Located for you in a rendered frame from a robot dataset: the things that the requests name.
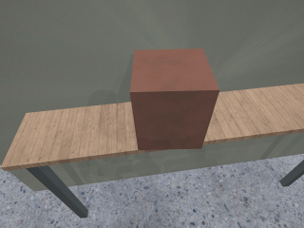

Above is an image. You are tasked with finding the carton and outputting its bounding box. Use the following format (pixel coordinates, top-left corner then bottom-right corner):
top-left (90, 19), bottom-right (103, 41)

top-left (129, 48), bottom-right (219, 150)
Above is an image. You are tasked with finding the table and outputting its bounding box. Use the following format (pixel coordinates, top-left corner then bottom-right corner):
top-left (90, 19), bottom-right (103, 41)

top-left (0, 83), bottom-right (304, 219)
